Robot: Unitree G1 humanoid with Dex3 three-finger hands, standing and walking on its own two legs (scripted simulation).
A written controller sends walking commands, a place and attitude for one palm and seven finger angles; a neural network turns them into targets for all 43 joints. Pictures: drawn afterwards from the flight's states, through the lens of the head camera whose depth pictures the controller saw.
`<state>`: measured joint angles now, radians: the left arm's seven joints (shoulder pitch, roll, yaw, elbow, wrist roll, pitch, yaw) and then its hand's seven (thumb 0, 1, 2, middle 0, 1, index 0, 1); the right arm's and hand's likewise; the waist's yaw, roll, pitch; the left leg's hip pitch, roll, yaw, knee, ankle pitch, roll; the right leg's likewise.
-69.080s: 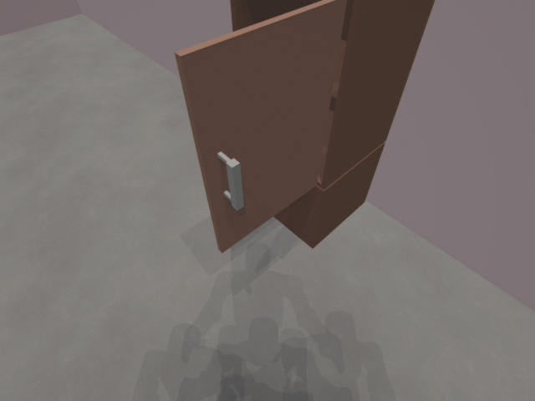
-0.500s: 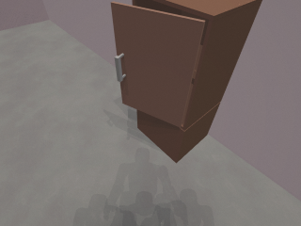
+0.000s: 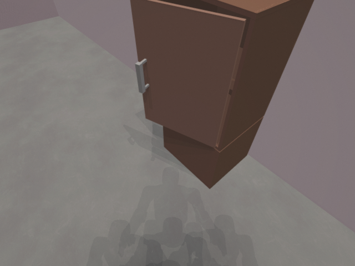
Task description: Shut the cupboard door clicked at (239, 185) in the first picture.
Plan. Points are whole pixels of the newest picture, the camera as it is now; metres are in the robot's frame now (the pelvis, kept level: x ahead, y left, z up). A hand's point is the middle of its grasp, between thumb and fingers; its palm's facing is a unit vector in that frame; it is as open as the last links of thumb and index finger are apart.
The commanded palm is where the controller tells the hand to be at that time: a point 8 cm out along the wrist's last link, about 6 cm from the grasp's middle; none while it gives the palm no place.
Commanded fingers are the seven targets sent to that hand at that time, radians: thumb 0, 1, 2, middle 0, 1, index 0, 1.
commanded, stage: look to check the result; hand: left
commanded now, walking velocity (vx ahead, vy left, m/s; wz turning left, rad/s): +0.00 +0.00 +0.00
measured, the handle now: (143, 76) +0.85 +0.19 -0.05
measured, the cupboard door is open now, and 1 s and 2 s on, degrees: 18 18 18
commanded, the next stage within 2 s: walk to a spot facing it in 0.14 s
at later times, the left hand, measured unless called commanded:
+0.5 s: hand out of the picture +0.04 +0.20 -0.18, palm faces +0.09 -0.96 -0.26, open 7.3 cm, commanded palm none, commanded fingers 0.00 0.90 0.90 -0.20 -0.30 -0.20 -0.30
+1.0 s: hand out of the picture +0.02 +0.22 -0.17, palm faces +0.37 -0.87 -0.31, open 7.3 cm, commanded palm none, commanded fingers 0.00 0.90 0.90 -0.20 -0.30 -0.20 -0.30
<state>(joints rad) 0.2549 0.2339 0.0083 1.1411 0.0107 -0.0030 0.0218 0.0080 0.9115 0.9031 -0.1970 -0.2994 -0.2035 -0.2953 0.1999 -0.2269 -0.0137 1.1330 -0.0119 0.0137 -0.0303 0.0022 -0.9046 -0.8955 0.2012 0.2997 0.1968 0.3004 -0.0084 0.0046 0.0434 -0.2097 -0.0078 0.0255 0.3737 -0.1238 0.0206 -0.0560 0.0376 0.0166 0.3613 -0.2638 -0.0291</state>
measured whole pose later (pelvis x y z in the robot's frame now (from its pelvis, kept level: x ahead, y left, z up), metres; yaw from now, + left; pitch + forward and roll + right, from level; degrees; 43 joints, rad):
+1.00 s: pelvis +0.01 -0.02 -0.02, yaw +22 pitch +2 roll +1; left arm 0.17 0.25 0.07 0.85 0.02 0.02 0.02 0.01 0.91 0.90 -0.20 -0.30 -0.20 -0.30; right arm 0.21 -0.22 -0.08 0.94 -0.02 0.07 0.00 0.00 -0.90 -0.90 0.20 0.30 0.20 0.30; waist -0.02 0.01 0.07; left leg -0.44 -0.08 -0.13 0.61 -0.26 -0.01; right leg -0.28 -0.04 0.00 0.54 -0.34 0.01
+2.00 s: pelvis +0.03 -0.04 -0.01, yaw +61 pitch +0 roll +1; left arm 0.24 0.24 0.08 0.92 0.03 0.05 -0.01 0.01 0.91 0.90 -0.20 -0.30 -0.20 -0.30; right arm 0.22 -0.19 -0.04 0.90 -0.03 0.01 0.00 0.00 -0.90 -0.90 0.20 0.30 0.20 0.30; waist -0.01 -0.06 0.07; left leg -0.25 -0.01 0.01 0.57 -0.32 0.01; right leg -0.47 -0.11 -0.08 1.07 -0.44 0.05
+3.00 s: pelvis +0.12 +0.25 +0.00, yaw +92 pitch -1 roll +1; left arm 0.16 0.22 0.08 0.90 0.03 -0.01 -0.03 0.01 0.92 0.90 -0.19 -0.30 -0.20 -0.29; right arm 0.31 -0.19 -0.05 1.01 -0.03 -0.03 -0.01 0.00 -0.93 -0.90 0.20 0.30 0.20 0.30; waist -0.02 -0.02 0.05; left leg -0.14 -0.04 0.05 0.39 -0.24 0.06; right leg -0.55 -0.14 -0.04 0.83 -0.18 0.04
